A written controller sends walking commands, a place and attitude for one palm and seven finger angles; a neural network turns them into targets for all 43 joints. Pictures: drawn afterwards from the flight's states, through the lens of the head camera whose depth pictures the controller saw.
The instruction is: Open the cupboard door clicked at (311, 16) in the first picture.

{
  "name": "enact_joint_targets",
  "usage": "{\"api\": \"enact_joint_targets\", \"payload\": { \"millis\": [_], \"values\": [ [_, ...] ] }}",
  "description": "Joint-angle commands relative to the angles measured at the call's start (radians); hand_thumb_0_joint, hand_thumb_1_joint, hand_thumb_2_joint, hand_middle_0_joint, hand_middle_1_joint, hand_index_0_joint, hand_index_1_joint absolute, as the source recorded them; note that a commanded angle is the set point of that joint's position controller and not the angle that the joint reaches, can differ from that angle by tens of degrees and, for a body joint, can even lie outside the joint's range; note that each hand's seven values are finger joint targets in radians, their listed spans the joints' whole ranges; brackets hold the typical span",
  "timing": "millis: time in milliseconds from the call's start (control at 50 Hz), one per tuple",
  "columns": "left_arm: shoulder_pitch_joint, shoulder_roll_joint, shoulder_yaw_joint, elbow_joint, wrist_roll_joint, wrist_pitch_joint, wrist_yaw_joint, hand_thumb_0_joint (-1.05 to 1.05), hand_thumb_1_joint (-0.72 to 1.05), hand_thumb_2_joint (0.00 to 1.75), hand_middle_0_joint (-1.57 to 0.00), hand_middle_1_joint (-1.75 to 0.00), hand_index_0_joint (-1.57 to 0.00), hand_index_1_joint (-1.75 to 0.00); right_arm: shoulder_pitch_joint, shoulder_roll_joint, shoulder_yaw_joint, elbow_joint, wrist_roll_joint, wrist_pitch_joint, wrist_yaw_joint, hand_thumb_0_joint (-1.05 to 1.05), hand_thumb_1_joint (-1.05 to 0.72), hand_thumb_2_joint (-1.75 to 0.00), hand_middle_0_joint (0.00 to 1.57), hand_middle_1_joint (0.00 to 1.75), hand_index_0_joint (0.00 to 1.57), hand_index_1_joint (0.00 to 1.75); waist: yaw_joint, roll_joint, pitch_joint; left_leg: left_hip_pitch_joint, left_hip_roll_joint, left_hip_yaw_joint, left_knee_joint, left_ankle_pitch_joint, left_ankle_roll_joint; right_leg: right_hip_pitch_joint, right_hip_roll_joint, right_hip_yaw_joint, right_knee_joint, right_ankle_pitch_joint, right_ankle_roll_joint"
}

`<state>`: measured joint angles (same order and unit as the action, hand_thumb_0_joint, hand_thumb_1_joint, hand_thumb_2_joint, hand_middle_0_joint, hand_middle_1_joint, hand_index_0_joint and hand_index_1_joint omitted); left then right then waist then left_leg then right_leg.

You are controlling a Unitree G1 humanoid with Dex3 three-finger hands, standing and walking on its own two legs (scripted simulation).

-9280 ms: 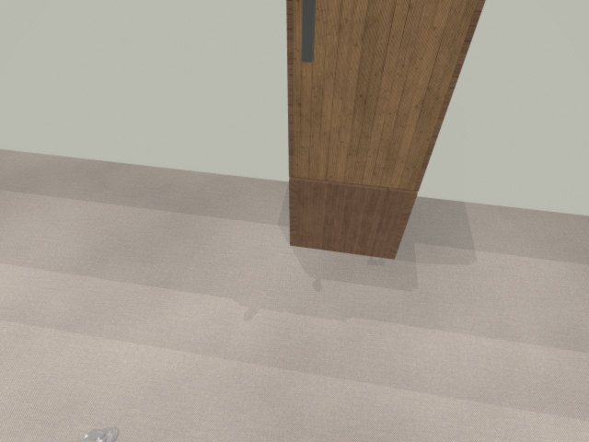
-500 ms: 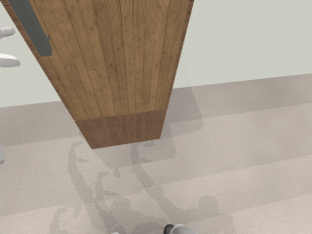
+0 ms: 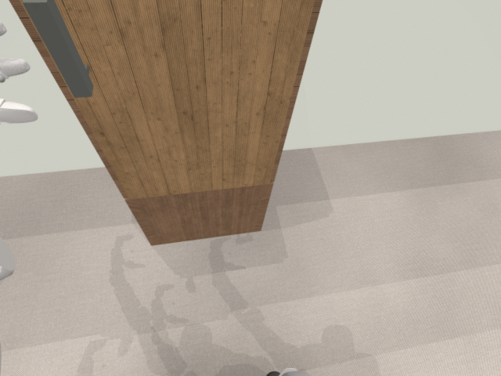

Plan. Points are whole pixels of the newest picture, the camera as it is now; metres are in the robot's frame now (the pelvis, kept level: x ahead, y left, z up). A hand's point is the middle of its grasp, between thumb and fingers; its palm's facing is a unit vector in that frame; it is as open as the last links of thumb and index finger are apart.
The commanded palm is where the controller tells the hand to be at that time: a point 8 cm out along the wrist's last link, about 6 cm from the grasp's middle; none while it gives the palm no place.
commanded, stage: move the hooked fingers beside the handle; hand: left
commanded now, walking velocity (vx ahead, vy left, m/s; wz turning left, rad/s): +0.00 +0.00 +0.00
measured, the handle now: (65, 42) +0.57 +0.24 +0.17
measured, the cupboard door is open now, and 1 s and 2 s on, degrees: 0 0 2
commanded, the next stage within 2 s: slide the fingers in behind the handle in 0.36 s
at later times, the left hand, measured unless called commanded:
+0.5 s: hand (0, 74) +0.49 +0.30 +0.18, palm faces +0.09 -1.00 +0.01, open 14.0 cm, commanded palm +0.48 +0.34 +0.17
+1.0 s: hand (56, 64) +0.52 +0.24 +0.18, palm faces +0.08 -1.00 +0.00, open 14.0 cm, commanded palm +0.48 +0.29 +0.17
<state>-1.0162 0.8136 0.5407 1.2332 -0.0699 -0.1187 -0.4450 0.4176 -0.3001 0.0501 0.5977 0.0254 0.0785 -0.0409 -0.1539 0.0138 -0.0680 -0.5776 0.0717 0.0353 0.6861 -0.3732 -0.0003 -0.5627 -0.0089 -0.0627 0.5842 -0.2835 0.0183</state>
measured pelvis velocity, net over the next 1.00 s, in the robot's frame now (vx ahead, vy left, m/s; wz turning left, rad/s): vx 0.00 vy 0.00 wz -0.01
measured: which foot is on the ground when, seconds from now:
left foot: down 0.00-1.00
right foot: down 0.00-1.00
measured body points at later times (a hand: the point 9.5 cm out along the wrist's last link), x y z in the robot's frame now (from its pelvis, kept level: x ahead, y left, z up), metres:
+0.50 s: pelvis -0.02 +0.00 +0.00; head +0.09 +0.02 +0.43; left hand +0.48 +0.35 +0.18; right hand -0.05 -0.27 -0.10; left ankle -0.03 +0.11 -0.72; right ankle -0.01 -0.14 -0.72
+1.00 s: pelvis +0.00 +0.00 +0.00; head +0.09 +0.01 +0.44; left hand +0.51 +0.29 +0.18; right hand -0.02 -0.27 -0.11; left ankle -0.03 +0.11 -0.72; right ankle -0.01 -0.14 -0.72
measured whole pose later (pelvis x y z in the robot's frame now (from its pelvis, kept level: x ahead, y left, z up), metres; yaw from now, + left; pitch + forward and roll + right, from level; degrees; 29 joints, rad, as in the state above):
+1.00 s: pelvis +0.00 +0.00 +0.00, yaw -1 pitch +16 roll -2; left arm -1.05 0.70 0.50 1.21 -0.05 -0.14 -0.32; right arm 0.45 -0.28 0.05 0.62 0.00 0.04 -0.03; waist -0.18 0.03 -0.08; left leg -0.59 0.08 0.05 0.69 -0.37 0.00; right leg -0.58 0.00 -0.05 0.59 -0.28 0.02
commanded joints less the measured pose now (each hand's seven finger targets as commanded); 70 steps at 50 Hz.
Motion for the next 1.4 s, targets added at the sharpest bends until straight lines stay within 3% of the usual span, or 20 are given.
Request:
{"api": "enact_joint_targets", "payload": {
  "millis": [0,20,60,100,140,200,260,420,500,580,640,740,780,920,1000,1040,1240,1280,1320,1380],
  "values": [
    [-0.514,0.299,-0.015,-0.221,-0.035,-0.081,-0.009,0.00,-0.50,0.30,-0.30,-1.20,-0.30,-1.20,0.165,-0.186,-0.073,-0.032,0.000,-0.022,-0.030,0.00,-0.90,-0.90,0.20,0.30,0.20,0.30,-0.019,0.174,-0.417,0.309,-0.043,-0.051,-0.020,0.515,0.033,0.144,0.045,0.022,-0.008,0.435,-0.027],
    [-0.517,0.332,0.007,-0.202,-0.036,-0.079,-0.011,0.00,-0.50,0.30,-0.30,-1.20,-0.30,-1.20,0.165,-0.189,-0.071,-0.030,0.002,-0.023,-0.031,0.00,-0.90,-0.90,0.20,0.30,0.20,0.30,-0.016,0.157,-0.428,0.296,-0.043,-0.053,-0.021,0.497,0.032,0.155,0.043,0.024,-0.007,0.434,-0.023],
    [-0.524,0.259,-0.060,-0.155,-0.033,-0.067,-0.018,0.00,-0.50,0.30,-0.30,-1.20,-0.30,-1.20,0.153,-0.183,-0.065,-0.025,0.005,-0.029,-0.034,0.00,-0.90,-0.90,0.20,0.30,0.20,0.30,-0.035,0.161,-0.373,0.267,-0.045,-0.048,-0.024,0.446,0.033,0.120,0.040,0.024,-0.015,0.402,-0.023],
    [-0.549,0.260,-0.067,-0.151,-0.034,-0.069,-0.016,0.00,-0.50,0.30,-0.30,-1.20,-0.30,-1.20,0.160,-0.188,-0.062,-0.020,0.003,-0.036,-0.041,0.00,-0.90,-0.90,0.20,0.30,0.20,0.30,-0.039,0.155,-0.367,0.265,-0.045,-0.057,-0.030,0.447,0.033,0.118,0.039,0.022,-0.014,0.393,-0.026],
    [-0.549,0.309,-0.033,-0.154,-0.025,-0.072,-0.010,0.00,-0.50,0.30,-0.30,-1.20,-0.30,-1.20,0.164,-0.189,-0.062,-0.023,0.001,-0.038,-0.042,0.00,-0.90,-0.90,0.20,0.30,0.20,0.30,-0.026,0.163,-0.422,0.272,-0.044,-0.061,-0.025,0.454,0.029,0.135,0.038,0.024,-0.007,0.391,-0.025],
    [-0.524,0.315,-0.027,-0.102,-0.025,-0.072,-0.004,0.00,-0.50,0.30,-0.30,-1.20,-0.30,-1.20,0.168,-0.193,-0.057,-0.026,0.000,-0.042,-0.043,0.00,-0.90,-0.90,0.20,0.30,0.20,0.30,-0.028,0.111,-0.373,0.219,-0.044,-0.059,-0.030,0.415,0.035,0.138,0.038,0.024,-0.010,0.379,-0.025],
    [-0.543,0.381,0.004,-0.121,-0.005,-0.079,0.001,0.00,-0.50,0.30,-0.30,-1.20,-0.30,-1.20,0.172,-0.196,-0.056,-0.033,-0.001,-0.041,-0.041,0.00,-0.90,-0.90,0.20,0.30,0.20,0.30,-0.019,0.135,-0.403,0.201,-0.047,-0.056,-0.029,0.401,0.034,0.160,0.035,0.031,-0.005,0.377,-0.022],
    [-0.562,0.405,0.013,-0.141,-0.003,-0.098,-0.012,0.00,-0.50,0.30,-0.30,-1.20,-0.30,-1.20,0.193,-0.202,-0.060,-0.027,-0.001,-0.036,-0.043,0.00,-0.90,-0.90,0.20,0.30,0.20,0.30,-0.020,0.193,-0.419,0.234,-0.041,-0.066,-0.033,0.383,0.028,0.111,0.042,0.023,-0.011,0.310,-0.025],
    [-0.587,0.314,-0.049,-0.131,-0.011,-0.086,-0.014,0.00,-0.50,0.30,-0.30,-1.20,-0.30,-1.20,0.209,-0.199,-0.061,-0.012,-0.005,-0.042,-0.045,0.00,-0.90,-0.90,0.20,0.30,0.20,0.30,-0.047,0.192,-0.389,0.252,-0.035,-0.072,-0.038,0.365,0.029,0.061,0.048,0.015,-0.022,0.268,-0.028],
    [-0.586,0.273,-0.050,-0.167,-0.018,-0.085,0.005,0.00,-0.50,0.30,-0.30,-1.20,-0.30,-1.20,0.229,-0.194,-0.068,0.004,-0.016,-0.048,-0.037,0.00,-0.90,-0.90,0.20,0.30,0.20,0.30,-0.037,0.217,-0.438,0.320,-0.026,-0.086,-0.031,0.455,0.014,0.047,0.054,0.002,-0.016,0.290,-0.031],
    [-0.561,0.241,-0.061,-0.136,-0.018,-0.067,0.029,0.00,-0.50,0.30,-0.30,-1.20,-0.30,-1.20,0.229,-0.190,-0.067,0.006,-0.017,-0.047,-0.028,0.00,-0.90,-0.90,0.20,0.30,0.20,0.30,-0.036,0.185,-0.394,0.282,-0.026,-0.082,-0.036,0.439,0.019,0.049,0.055,0.000,-0.019,0.288,-0.030],
    [-0.565,0.238,-0.048,-0.225,0.008,-0.080,0.087,0.00,-0.50,0.30,-0.30,-1.20,-0.30,-1.20,0.223,-0.179,-0.073,-0.012,-0.023,-0.051,-0.018,0.00,-0.90,-0.90,0.20,0.30,0.20,0.30,-0.019,0.232,-0.450,0.324,-0.025,-0.080,-0.031,0.516,0.012,0.077,0.053,0.001,-0.003,0.333,-0.033],
    [-0.548,0.224,-0.040,-0.210,-0.001,-0.083,0.106,0.00,-0.50,0.30,-0.30,-1.20,-0.30,-1.20,0.221,-0.179,-0.075,-0.013,-0.022,-0.052,-0.014,0.00,-0.90,-0.90,0.20,0.30,0.20,0.30,-0.022,0.164,-0.421,0.294,-0.024,-0.073,-0.034,0.484,0.017,0.097,0.055,0.003,-0.010,0.336,-0.029],
    [-0.499,0.248,0.007,-0.272,0.001,-0.093,0.138,0.00,-0.50,0.30,-0.30,-1.20,-0.30,-1.20,0.203,-0.172,-0.079,-0.029,-0.020,-0.049,-0.006,0.00,-0.90,-0.90,0.20,0.30,0.20,0.30,0.010,0.151,-0.490,0.301,-0.029,-0.056,-0.025,0.572,0.024,0.192,0.051,0.016,0.009,0.461,-0.027],
    [-0.464,0.158,-0.050,-0.267,-0.013,-0.077,0.134,0.00,-0.50,0.30,-0.30,-1.20,-0.30,-1.20,0.179,-0.164,-0.080,-0.039,-0.013,-0.047,-0.004,0.00,-0.90,-0.90,0.20,0.30,0.20,0.30,0.000,0.110,-0.432,0.272,-0.035,-0.038,-0.032,0.535,0.033,0.206,0.049,0.018,0.000,0.482,-0.026],
    [-0.456,0.189,-0.019,-0.262,-0.017,-0.071,0.137,0.00,-0.50,0.30,-0.30,-1.20,-0.30,-1.20,0.176,-0.165,-0.083,-0.035,-0.010,-0.046,-0.007,0.00,-0.90,-0.90,0.20,0.30,0.20,0.30,0.009,0.105,-0.436,0.265,-0.038,-0.030,-0.034,0.527,0.034,0.229,0.045,0.025,-0.002,0.502,-0.023],
    [-0.506,0.109,-0.079,-0.271,-0.032,-0.093,0.147,0.00,-0.50,0.30,-0.30,-1.20,-0.30,-1.20,0.144,-0.158,-0.081,-0.019,-0.007,-0.061,-0.014,0.00,-0.90,-0.90,0.20,0.30,0.20,0.30,-0.016,0.083,-0.408,0.257,-0.047,-0.025,-0.043,0.443,0.039,0.231,0.038,0.033,-0.014,0.478,-0.021],
    [-0.546,0.047,-0.136,-0.272,-0.030,-0.092,0.148,0.00,-0.50,0.30,-0.30,-1.20,-0.30,-1.20,0.134,-0.155,-0.079,-0.017,-0.005,-0.068,-0.015,0.00,-0.90,-0.90,0.20,0.30,0.20,0.30,-0.030,0.120,-0.381,0.259,-0.051,-0.029,-0.052,0.399,0.036,0.198,0.037,0.032,-0.021,0.428,-0.023],
    [-0.562,0.080,-0.105,-0.281,-0.030,-0.099,0.156,0.00,-0.50,0.30,-0.30,-1.20,-0.30,-1.20,0.142,-0.158,-0.083,-0.005,-0.008,-0.073,-0.018,0.00,-0.90,-0.90,0.20,0.30,0.20,0.30,-0.023,0.135,-0.417,0.284,-0.050,-0.033,-0.045,0.423,0.036,0.203,0.036,0.034,-0.019,0.436,-0.024],
    [-0.565,0.041,-0.132,-0.240,-0.027,-0.096,0.165,0.00,-0.50,0.30,-0.30,-1.20,-0.30,-1.20,0.138,-0.155,-0.077,-0.001,-0.009,-0.083,-0.018,0.00,-0.90,-0.90,0.20,0.30,0.20,0.30,-0.027,0.122,-0.389,0.260,-0.052,-0.039,-0.053,0.381,0.033,0.187,0.036,0.029,-0.022,0.391,-0.026]
  ]
}}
